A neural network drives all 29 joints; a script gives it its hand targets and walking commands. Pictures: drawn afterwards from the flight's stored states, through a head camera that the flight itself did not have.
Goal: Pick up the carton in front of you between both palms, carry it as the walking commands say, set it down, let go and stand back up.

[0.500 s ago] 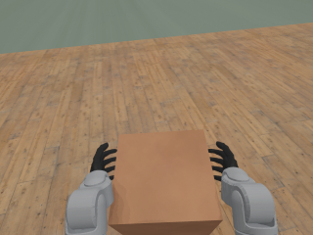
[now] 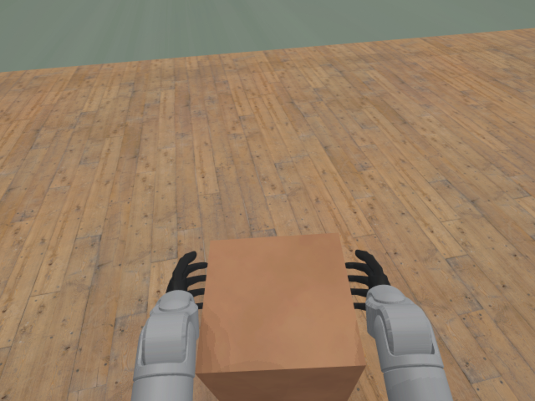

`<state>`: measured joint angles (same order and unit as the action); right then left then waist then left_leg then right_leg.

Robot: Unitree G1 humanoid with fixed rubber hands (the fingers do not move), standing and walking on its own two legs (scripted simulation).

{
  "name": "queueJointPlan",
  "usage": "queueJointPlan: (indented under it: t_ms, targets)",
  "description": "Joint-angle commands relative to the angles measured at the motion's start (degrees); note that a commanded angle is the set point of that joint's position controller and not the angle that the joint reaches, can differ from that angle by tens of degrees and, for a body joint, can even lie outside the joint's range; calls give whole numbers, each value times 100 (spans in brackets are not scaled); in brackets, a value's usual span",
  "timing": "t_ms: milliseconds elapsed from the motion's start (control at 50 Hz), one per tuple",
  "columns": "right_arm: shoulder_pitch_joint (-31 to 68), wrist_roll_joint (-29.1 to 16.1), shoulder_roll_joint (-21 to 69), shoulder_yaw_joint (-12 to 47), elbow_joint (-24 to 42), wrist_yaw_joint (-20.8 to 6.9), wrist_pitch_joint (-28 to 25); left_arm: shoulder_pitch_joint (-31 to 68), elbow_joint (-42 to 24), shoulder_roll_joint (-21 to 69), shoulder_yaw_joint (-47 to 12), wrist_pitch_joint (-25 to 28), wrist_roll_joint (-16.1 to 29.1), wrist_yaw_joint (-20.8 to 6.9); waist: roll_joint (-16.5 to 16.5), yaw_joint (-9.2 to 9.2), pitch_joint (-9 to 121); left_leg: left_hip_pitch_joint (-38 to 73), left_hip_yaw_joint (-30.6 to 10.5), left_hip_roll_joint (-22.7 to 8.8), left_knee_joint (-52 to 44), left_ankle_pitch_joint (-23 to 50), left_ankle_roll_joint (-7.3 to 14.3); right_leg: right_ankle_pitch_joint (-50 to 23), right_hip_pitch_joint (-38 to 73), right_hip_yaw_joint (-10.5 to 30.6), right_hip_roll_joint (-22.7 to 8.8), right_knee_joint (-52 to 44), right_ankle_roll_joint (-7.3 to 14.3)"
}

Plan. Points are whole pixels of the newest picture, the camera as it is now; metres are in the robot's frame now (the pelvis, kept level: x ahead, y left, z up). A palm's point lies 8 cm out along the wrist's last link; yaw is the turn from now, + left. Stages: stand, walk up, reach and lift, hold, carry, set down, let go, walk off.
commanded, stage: carry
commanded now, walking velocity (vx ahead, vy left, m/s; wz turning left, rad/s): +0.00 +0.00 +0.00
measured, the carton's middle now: (280, 326) +0.28 +0.00 -0.06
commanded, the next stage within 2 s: hold in 0.52 s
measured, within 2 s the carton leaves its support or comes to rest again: neither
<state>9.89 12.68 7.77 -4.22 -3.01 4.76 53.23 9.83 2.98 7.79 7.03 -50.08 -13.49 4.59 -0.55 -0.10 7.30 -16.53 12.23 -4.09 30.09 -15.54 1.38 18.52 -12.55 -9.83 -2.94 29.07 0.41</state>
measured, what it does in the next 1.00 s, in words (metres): shifts its weight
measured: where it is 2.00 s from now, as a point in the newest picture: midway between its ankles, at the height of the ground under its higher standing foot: outside the picture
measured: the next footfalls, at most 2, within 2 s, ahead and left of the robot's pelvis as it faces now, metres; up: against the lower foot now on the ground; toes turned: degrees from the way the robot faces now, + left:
none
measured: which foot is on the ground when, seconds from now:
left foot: down 0.00-1.00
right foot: down 0.00-1.00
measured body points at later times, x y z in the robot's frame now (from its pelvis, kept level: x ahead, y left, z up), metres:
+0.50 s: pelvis -0.01 +0.01 +0.00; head -0.03 +0.01 +0.45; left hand +0.29 +0.16 +0.03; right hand +0.28 -0.14 +0.03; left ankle +0.00 +0.10 -0.74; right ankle -0.04 -0.10 -0.74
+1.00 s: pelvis -0.06 -0.01 +0.01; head -0.11 -0.01 +0.45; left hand +0.23 +0.16 +0.04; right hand +0.25 -0.14 +0.05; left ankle +0.00 +0.11 -0.74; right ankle -0.04 -0.12 -0.74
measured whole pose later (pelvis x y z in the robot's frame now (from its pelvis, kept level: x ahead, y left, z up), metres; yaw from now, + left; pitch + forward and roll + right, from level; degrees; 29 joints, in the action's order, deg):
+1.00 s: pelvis -0.06 -0.01 +0.01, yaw +4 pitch -9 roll +0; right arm 16.9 17.6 9.2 -13.3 -18.3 -0.7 41.3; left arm 15.6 15.7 8.9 14.5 -41.8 -17.2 -0.1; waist -0.9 0.0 -1.7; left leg -6.5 -2.1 0.9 22.4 -7.4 0.1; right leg 12.7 -2.6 2.4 2.0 23.9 1.0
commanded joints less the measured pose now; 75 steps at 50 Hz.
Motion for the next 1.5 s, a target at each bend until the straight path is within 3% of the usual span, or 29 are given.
queueJointPlan:
  t_ms: [0,120,180,260,280,380,500,520,540,560,700,720,820,840,900,1040,1120,1140,1200,1220,1240,1260,1280,1300,1360,1380,1440,1460,1480]
  targets:
    - [2835,-1713,5142,2872,426,-1575,-914,2134,181,5512,-2979,476,1567,-1561,131,0,1148,694,-668,-614,-358,1735,-25,-1597,179,571,-673,-370,-11]
    - [3181,-1359,4901,2617,-70,-1685,-1620,2474,775,5310,-2612,1184,1333,-1676,-127,12,1026,613,-717,-658,-452,1205,-3,-1171,12,589,-665,-517,-8]
    - [3210,-1427,4915,2633,-54,-1703,-1795,2440,933,5301,-2752,1275,1292,-1672,218,27,1159,653,-664,-549,-500,1431,-15,-1313,108,576,-670,-469,-2]
    - [3147,-1661,5152,3121,183,-1691,-1738,2274,558,5357,-2934,1283,1424,-1653,-142,18,1522,830,-716,-713,-241,2249,58,-1869,380,479,-668,-179,-10]
    - [3056,-1630,5155,3007,103,-1707,-1659,2213,570,5371,-2966,1181,1380,-1648,136,1,1544,900,-672,-691,-212,2452,38,-2069,323,511,-704,-124,-12]
    - [2652,-1482,5074,2835,35,-1657,-1437,2270,319,5392,-3056,1006,1453,-1611,118,16,1327,697,-757,-734,-482,1701,51,-1105,185,545,-645,-332,-31]
    - [2935,-1547,5150,2835,5,-1690,-1423,2161,578,5387,-2845,965,1383,-1617,-5,21,1242,675,-722,-641,-467,1750,9,-1296,152,517,-665,-309,-54]
    - [2418,-1410,5140,2622,366,-1715,-1415,1604,173,5510,-2857,933,1464,-1627,-216,-120,718,2119,-1798,690,-661,3872,84,-2833,389,1406,820,-649,81]
    - [2392,-1385,4828,2502,430,-1632,-1439,1694,237,5081,-2636,978,1257,-1573,-102,-61,1075,2682,-1897,580,-591,4149,-32,-2941,449,1556,781,-805,133]
    - [2497,-1221,4712,2562,298,-1634,-1429,1537,272,5197,-2462,976,1013,-1525,305,200,774,2522,-1838,618,-697,3800,-33,-2580,313,1602,741,-853,139]
    - [2795,-1320,5027,2343,-367,-1753,-1444,2575,415,5301,-2816,925,1378,-1609,225,-185,501,2903,-1748,772,-882,2047,-211,-1307,-154,1586,786,-1103,126]
    - [2836,-1233,5020,2277,-480,-1770,-1432,2434,447,5343,-2767,916,1369,-1654,100,21,420,2741,-1839,756,-973,1783,-179,-967,-127,1555,839,-1111,159]
    - [3129,-1027,5276,2010,-982,-1899,-1431,2980,806,5432,-2486,922,1215,-1799,50,-183,82,2280,-1716,859,-975,1135,-190,-714,-71,1611,718,-1280,183]
    - [3298,-1066,5287,2025,-1104,-1930,-1421,2787,1136,5544,-2332,893,1158,-1825,-117,39,-45,2280,-1736,813,-993,741,-128,-338,-222,1534,688,-1269,170]
    - [3796,-1165,5436,2111,-1104,-2028,-1453,2965,1346,5666,-2217,947,1052,-1932,-2,72,-75,2002,-1530,933,-969,466,-154,-97,-144,1546,654,-1396,130]
    - [4161,-1164,5669,2051,-1324,-2146,-1650,3924,1267,5871,-2461,1074,1281,-2099,-50,-113,339,2157,-1541,877,-976,-39,-170,335,-205,1526,604,-1432,179]
    - [4675,-984,5623,1708,-2005,-2229,-1750,4001,2261,5851,-1709,1111,946,-2123,28,-3,-217,1548,-1535,928,-869,-549,-149,992,-345,1546,546,-1351,193]
    - [5003,-876,5542,1374,-2372,-2256,-1825,4323,2197,5742,-1588,1220,763,-2125,-127,218,-173,1606,-1608,836,-827,-617,-125,1159,-369,1500,526,-1284,213]
    - [5310,-496,5232,694,-3009,-2214,-2079,4545,3191,5618,-847,1378,457,-2004,166,82,-358,1320,-1677,804,-786,-974,-82,1077,-378,1469,595,-927,214]
    - [5296,-241,5229,429,-3015,-2200,-2153,4878,2975,5575,-787,1539,402,-2004,-105,-113,-452,1222,-1705,791,-731,-1068,-103,1028,-800,1343,729,-776,191]
    - [5267,-99,5067,21,-3534,-2168,-2200,4858,3320,5425,-522,1512,273,-1915,179,72,-528,1043,-1794,746,-731,-1279,-80,1027,-700,1397,653,-636,243]
    - [5306,29,5090,-135,-3645,-2099,-2278,5001,3496,5383,-340,1581,109,-1880,250,-142,-476,1059,-1805,811,-605,-1474,-122,1129,-908,1409,659,-576,230]
    - [5266,92,4932,-380,-3547,-2052,-2374,4709,3471,5144,-56,1647,-104,-1802,373,63,-485,770,-1713,810,-552,-921,-120,705,-861,1398,658,-445,216]
    - [5112,348,4602,-578,-3671,-1965,-2401,4807,3535,4946,171,1748,-120,-1732,156,-162,-469,591,-1653,794,-392,-718,-148,712,-924,1354,666,-446,237]
    - [4872,635,4161,-939,-3722,-1805,-2761,4429,3623,4511,710,2251,-552,-1465,33,113,-304,78,-1627,893,-109,-151,-135,132,-1506,1303,770,18,150]
    - [5134,778,3703,-1070,-3455,-1763,-3022,4464,3680,4435,997,2466,-688,-1378,85,-45,-178,-53,-1675,880,119,270,-170,24,-1835,1215,819,174,230]
    - [4961,697,3887,-797,-3691,-1688,-3572,4547,3387,4353,629,3068,-728,-1270,208,89,706,-339,-1558,1049,659,896,-218,-538,-2102,1350,842,572,171]
    - [4577,648,4187,-563,-3881,-1669,-3698,4725,3352,4689,114,3238,-481,-1266,-38,-228,1174,-231,-1535,1034,846,1226,-243,-961,-2196,1295,924,730,97]
    - [4973,541,4214,-375,-3515,-1676,-3952,4672,3302,4480,182,3501,-515,-1294,-72,-62,1708,-455,-1570,1072,1044,1644,-242,-1345,-2243,1264,951,974,20]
